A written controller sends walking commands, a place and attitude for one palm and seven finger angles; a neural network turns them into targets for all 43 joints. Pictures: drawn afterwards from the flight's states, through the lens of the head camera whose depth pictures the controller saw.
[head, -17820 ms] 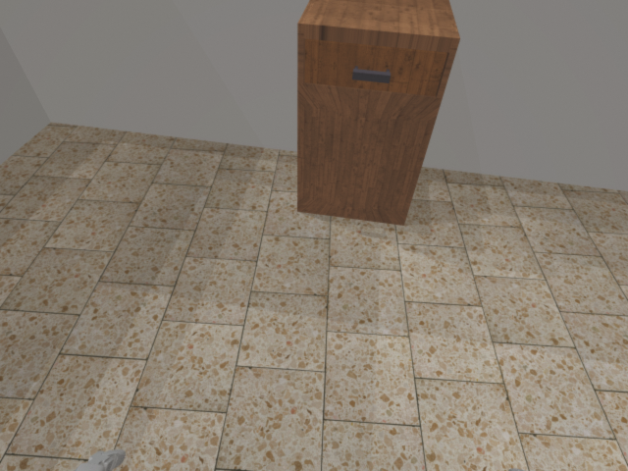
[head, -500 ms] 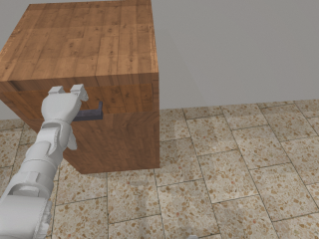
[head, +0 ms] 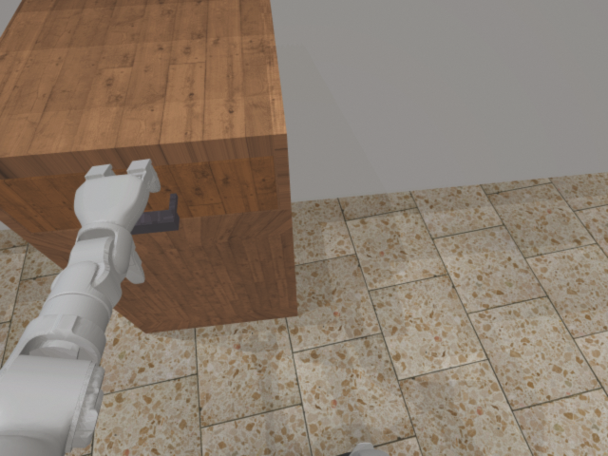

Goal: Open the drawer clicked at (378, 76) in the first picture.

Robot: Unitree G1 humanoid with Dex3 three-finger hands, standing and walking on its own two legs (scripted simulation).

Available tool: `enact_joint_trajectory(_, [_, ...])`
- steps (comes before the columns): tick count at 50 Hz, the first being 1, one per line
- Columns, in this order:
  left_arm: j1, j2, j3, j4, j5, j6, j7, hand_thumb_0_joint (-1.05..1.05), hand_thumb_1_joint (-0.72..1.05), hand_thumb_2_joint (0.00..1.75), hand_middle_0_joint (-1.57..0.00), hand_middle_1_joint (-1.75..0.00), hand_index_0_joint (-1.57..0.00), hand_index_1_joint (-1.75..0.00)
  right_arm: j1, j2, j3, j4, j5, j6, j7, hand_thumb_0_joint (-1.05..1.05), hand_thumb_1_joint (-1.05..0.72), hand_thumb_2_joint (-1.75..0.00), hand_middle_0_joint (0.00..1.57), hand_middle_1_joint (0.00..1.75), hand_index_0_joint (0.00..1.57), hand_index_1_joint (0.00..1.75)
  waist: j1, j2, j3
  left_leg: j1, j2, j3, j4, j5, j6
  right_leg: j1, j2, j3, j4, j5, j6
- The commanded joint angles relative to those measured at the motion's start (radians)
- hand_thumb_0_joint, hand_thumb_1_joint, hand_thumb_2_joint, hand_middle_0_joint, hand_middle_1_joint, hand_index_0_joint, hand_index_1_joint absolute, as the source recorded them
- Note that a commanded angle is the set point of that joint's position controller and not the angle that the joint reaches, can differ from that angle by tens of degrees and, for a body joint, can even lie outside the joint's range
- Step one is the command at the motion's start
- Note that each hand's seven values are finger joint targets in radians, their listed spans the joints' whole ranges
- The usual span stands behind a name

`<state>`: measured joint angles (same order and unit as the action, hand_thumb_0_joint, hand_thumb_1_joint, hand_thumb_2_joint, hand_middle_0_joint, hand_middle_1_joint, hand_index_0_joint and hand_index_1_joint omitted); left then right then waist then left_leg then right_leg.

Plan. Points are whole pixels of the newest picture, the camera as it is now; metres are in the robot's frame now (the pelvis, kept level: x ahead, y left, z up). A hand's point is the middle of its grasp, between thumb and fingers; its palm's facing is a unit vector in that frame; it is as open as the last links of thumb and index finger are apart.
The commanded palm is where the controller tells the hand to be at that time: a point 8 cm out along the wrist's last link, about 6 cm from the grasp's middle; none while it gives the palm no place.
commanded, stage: move the hooked fingers above the handle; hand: left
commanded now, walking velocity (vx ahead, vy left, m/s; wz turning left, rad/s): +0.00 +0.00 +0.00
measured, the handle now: (141, 212) +0.49 +0.28 -0.04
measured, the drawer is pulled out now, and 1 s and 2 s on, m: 0.00 0.00 0.00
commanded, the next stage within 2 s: none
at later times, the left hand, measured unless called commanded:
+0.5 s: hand (135, 225) +0.43 +0.25 +0.00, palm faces -0.11 -0.04 -0.99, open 13.9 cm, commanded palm +0.42 +0.26 +0.07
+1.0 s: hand (136, 227) +0.42 +0.24 +0.02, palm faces +0.01 -0.04 -1.00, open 13.9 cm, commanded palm +0.40 +0.26 +0.08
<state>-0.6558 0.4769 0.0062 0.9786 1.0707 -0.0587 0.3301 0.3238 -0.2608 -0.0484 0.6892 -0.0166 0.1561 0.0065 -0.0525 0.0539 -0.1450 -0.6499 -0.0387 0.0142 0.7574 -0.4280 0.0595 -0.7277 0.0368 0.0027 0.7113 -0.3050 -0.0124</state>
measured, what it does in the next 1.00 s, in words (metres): stands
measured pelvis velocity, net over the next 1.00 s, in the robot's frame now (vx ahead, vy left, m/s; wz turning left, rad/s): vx -0.01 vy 0.00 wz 0.04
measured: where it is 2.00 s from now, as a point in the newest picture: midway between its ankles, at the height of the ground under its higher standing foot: outside the picture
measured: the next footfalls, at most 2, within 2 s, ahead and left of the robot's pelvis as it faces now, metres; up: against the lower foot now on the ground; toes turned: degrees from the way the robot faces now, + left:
none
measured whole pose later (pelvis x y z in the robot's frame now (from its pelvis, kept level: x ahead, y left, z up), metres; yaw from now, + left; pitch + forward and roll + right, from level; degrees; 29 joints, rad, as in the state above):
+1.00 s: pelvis -0.01 +0.00 +0.00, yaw +2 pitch +17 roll -1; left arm -0.63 0.47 -0.04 0.89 1.11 -0.17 0.37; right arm 0.28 -0.26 -0.04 0.69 -0.02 0.13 -0.02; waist -0.05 0.03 -0.13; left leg -0.64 -0.05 -0.02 0.77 -0.42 0.06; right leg -0.70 0.02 -0.03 0.72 -0.31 -0.01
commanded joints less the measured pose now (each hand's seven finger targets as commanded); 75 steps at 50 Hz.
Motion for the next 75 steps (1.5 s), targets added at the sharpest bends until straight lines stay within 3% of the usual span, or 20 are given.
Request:
enact_joint_trajectory(1, [-0.333, 0.288, 0.084, -0.2, -0.001, -0.039, 0.015, 0.0, -0.5, 0.3, -0.3, -1.2, -0.3, -1.2, 0.073, -0.157, -0.056, -0.081, 0.003, -0.019, -0.029, 0.0, -0.9, -0.9, 0.2, 0.3, 0.2, 0.3, 0.0, -0.056, -0.347, 0.115, 0.016, -0.02, -0.08, 0.49, -0.015, 0.345, 0.0, 0.009, -0.045, 0.371, -0.033])
enact_joint_trajectory(10, [-0.438, 0.334, 0.106, -0.244, 0.012, -0.085, 0.084, 0.0, -0.5, 0.3, -0.3, -1.2, -0.3, -1.2, 0.074, -0.151, -0.058, -0.062, -0.01, -0.032, -0.038, 0.0, -0.9, -0.9, 0.2, 0.3, 0.2, 0.3, -0.027, 0.065, -0.419, 0.151, 0.006, -0.026, -0.043, 0.487, -0.024, 0.282, 0.0, 0.004, -0.016, 0.345, -0.035])
enact_joint_trajectory(14, [-0.393, 0.273, 0.068, -0.17, -0.01, -0.047, 0.067, 0.0, -0.5, 0.3, -0.3, -1.2, -0.3, -1.2, 0.084, -0.151, -0.065, -0.055, -0.007, -0.036, -0.029, 0.0, -0.9, -0.9, 0.2, 0.3, 0.2, 0.3, -0.033, 0.027, -0.424, 0.167, 0.008, -0.025, -0.039, 0.535, -0.029, 0.288, 0.004, -0.006, -0.024, 0.379, -0.032])
enact_joint_trajectory(18, [-0.403, 0.243, 0.015, -0.113, -0.02, -0.024, 0.015, 0.0, -0.5, 0.3, -0.3, -1.2, -0.3, -1.2, 0.09, -0.16, -0.057, -0.056, 0.01, -0.036, -0.034, 0.0, -0.9, -0.9, 0.2, 0.3, 0.2, 0.3, -0.051, -0.055, -0.341, 0.114, 0.006, -0.023, -0.063, 0.425, -0.017, 0.296, 0.002, -0.003, -0.057, 0.333, -0.024])
enact_joint_trajectory(26, [-0.409, 0.346, 0.126, -0.253, 0.002, -0.116, 0.051, 0.0, -0.5, 0.3, -0.3, -1.2, -0.3, -1.2, 0.076, -0.149, -0.053, -0.069, -0.014, -0.029, -0.038, 0.0, -0.9, -0.9, 0.2, 0.3, 0.2, 0.3, 0.002, 0.076, -0.435, 0.183, 0.015, -0.036, -0.041, 0.574, -0.032, 0.28, 0.002, 0.001, -0.004, 0.374, -0.037])
enact_joint_trajectory(29, [-0.321, 0.386, 0.185, -0.22, 0.003, -0.087, 0.086, 0.0, -0.5, 0.3, -0.3, -1.2, -0.3, -1.2, 0.061, -0.154, -0.048, -0.07, -0.019, -0.021, -0.024, 0.0, -0.9, -0.9, 0.2, 0.3, 0.2, 0.3, 0.037, 0.044, -0.43, 0.131, 0.014, -0.033, -0.038, 0.61, -0.038, 0.308, 0.003, -0.004, 0.016, 0.399, -0.04])
enact_joint_trajectory(34, [-0.241, 0.286, 0.111, -0.201, -0.005, -0.013, 0.083, 0.0, -0.5, 0.3, -0.3, -1.2, -0.3, -1.2, 0.057, -0.155, -0.059, -0.082, -0.005, -0.016, -0.008, 0.0, -0.9, -0.9, 0.2, 0.3, 0.2, 0.3, 0.029, -0.003, -0.431, 0.156, 0.025, -0.029, -0.056, 0.642, -0.043, 0.331, 0.005, -0.008, -0.007, 0.411, -0.035])
enact_joint_trajectory(39, [-0.309, 0.155, -0.018, -0.278, -0.037, -0.032, 0.011, 0.0, -0.5, 0.3, -0.3, -1.2, -0.3, -1.2, 0.059, -0.151, -0.069, -0.087, 0.013, -0.024, -0.025, 0.0, -0.9, -0.9, 0.2, 0.3, 0.2, 0.3, -0.038, -0.062, -0.356, 0.22, 0.033, -0.041, -0.085, 0.541, -0.028, 0.303, 0.002, -0.008, -0.072, 0.344, -0.025])
enact_joint_trajectory(43, [-0.432, 0.223, 0.014, -0.305, -0.009, -0.096, 0.024, 0.0, -0.5, 0.3, -0.3, -1.2, -0.3, -1.2, 0.06, -0.154, -0.06, -0.069, 0.008, -0.033, -0.047, 0.0, -0.9, -0.9, 0.2, 0.3, 0.2, 0.3, -0.046, -0.017, -0.282, 0.221, 0.026, -0.065, -0.103, 0.404, -0.03, 0.216, 0.0, -0.018, -0.078, 0.204, -0.035])
enact_joint_trajectory(45, [-0.536, 0.255, 0.031, -0.36, 0.011, -0.125, 0.062, 0.0, -0.5, 0.3, -0.3, -1.2, -0.3, -1.2, 0.061, -0.15, -0.058, -0.062, -0.001, -0.041, -0.049, 0.0, -0.9, -0.9, 0.2, 0.3, 0.2, 0.3, -0.046, 0.09, -0.32, 0.269, 0.026, -0.073, -0.091, 0.428, -0.045, 0.164, -0.001, -0.022, -0.058, 0.181, -0.044])
enact_joint_trajectory(49, [-0.479, 0.335, 0.13, -0.289, 0.022, -0.088, 0.137, 0.0, -0.5, 0.3, -0.3, -1.2, -0.3, -1.2, 0.041, -0.149, -0.046, -0.048, -0.021, -0.04, -0.033, 0.0, -0.9, -0.9, 0.2, 0.3, 0.2, 0.3, -0.001, 0.14, -0.398, 0.256, 0.018, -0.072, -0.054, 0.534, -0.073, 0.17, 0.008, -0.036, -0.003, 0.224, -0.051])
enact_joint_trajectory(52, [-0.38, 0.281, 0.092, -0.141, 0.004, 0.007, 0.138, 0.0, -0.5, 0.3, -0.3, -1.2, -0.3, -1.2, 0.033, -0.146, -0.041, -0.051, -0.014, -0.034, -0.014, 0.0, -0.9, -0.9, 0.2, 0.3, 0.2, 0.3, 0.009, 0.065, -0.359, 0.167, 0.012, -0.042, -0.061, 0.519, -0.069, 0.225, 0.01, -0.04, -0.006, 0.27, -0.045])
enact_joint_trajectory(55, [-0.265, 0.263, 0.068, -0.036, -0.008, 0.081, 0.073, 0.0, -0.5, 0.3, -0.3, -1.2, -0.3, -1.2, 0.042, -0.154, -0.042, -0.067, 0.001, -0.021, -0.01, 0.0, -0.9, -0.9, 0.2, 0.3, 0.2, 0.3, 0.027, -0.04, -0.37, 0.112, 0.01, -0.016, -0.082, 0.511, -0.052, 0.334, 0.006, -0.022, -0.024, 0.347, -0.037])
enact_joint_trajectory(56, [-0.271, 0.227, 0.027, -0.049, -0.013, 0.089, 0.044, 0.0, -0.5, 0.3, -0.3, -1.2, -0.3, -1.2, 0.045, -0.155, -0.044, -0.078, 0.01, -0.019, -0.014, 0.0, -0.9, -0.9, 0.2, 0.3, 0.2, 0.3, 0.013, -0.075, -0.368, 0.109, 0.012, -0.01, -0.088, 0.498, -0.043, 0.355, 0.005, -0.017, -0.039, 0.367, -0.032])
enact_joint_trajectory(60, [-0.323, 0.193, -0.022, -0.164, -0.03, 0.002, -0.06, 0.0, -0.5, 0.3, -0.3, -1.2, -0.3, -1.2, 0.051, -0.161, -0.05, -0.108, 0.02, -0.028, -0.044, 0.0, -0.9, -0.9, 0.2, 0.3, 0.2, 0.3, -0.024, -0.118, -0.338, 0.129, 0.015, -0.017, -0.101, 0.416, -0.012, 0.369, -0.004, 0.003, -0.078, 0.336, -0.024])
enact_joint_trajectory(62, [-0.403, 0.198, -0.021, -0.265, -0.031, -0.08, -0.069, 0.0, -0.5, 0.3, -0.3, -1.2, -0.3, -1.2, 0.055, -0.152, -0.055, -0.107, 0.014, -0.038, -0.059, 0.0, -0.9, -0.9, 0.2, 0.3, 0.2, 0.3, -0.041, -0.08, -0.325, 0.16, 0.012, -0.025, -0.093, 0.393, -0.006, 0.33, -0.006, 0.012, -0.082, 0.307, -0.024])
enact_joint_trajectory(67, [-0.459, 0.351, 0.137, -0.376, 0.012, -0.199, 0.056, 0.0, -0.5, 0.3, -0.3, -1.2, -0.3, -1.2, 0.065, -0.145, -0.054, -0.065, -0.015, -0.044, -0.06, 0.0, -0.9, -0.9, 0.2, 0.3, 0.2, 0.3, -0.009, 0.105, -0.384, 0.214, 0.018, -0.058, -0.041, 0.505, -0.046, 0.194, 0.001, -0.006, -0.004, 0.267, -0.045])
enact_joint_trajectory(69, [-0.443, 0.433, 0.22, -0.344, 0.022, -0.168, 0.125, 0.0, -0.5, 0.3, -0.3, -1.2, -0.3, -1.2, 0.047, -0.148, -0.045, -0.049, -0.028, -0.037, -0.046, 0.0, -0.9, -0.9, 0.2, 0.3, 0.2, 0.3, 0.016, 0.112, -0.398, 0.152, 0.008, -0.053, -0.021, 0.518, -0.052, 0.204, 0.003, -0.011, 0.029, 0.282, -0.049])
enact_joint_trajectory(72, [-0.414, 0.386, 0.169, -0.203, 0.022, -0.053, 0.179, 0.0, -0.5, 0.3, -0.3, -1.2, -0.3, -1.2, 0.034, -0.147, -0.041, -0.042, -0.022, -0.038, -0.025, 0.0, -0.9, -0.9, 0.2, 0.3, 0.2, 0.3, 0.005, 0.081, -0.364, 0.066, -0.004, -0.028, -0.024, 0.437, -0.048, 0.218, 0.005, -0.018, 0.025, 0.272, -0.043])
enact_joint_trajectory(75, [-0.334, 0.332, 0.098, -0.034, 0.005, 0.075, 0.128, 0.0, -0.5, 0.3, -0.3, -1.2, -0.3, -1.2, 0.051, -0.158, -0.044, -0.044, -0.006, -0.031, -0.015, 0.0, -0.9, -0.9, 0.2, 0.3, 0.2, 0.3, 0.003, 0.009, -0.413, 0.061, -0.005, -0.004, -0.041, 0.446, -0.039, 0.305, 0.007, -0.015, 0.003, 0.339, -0.031])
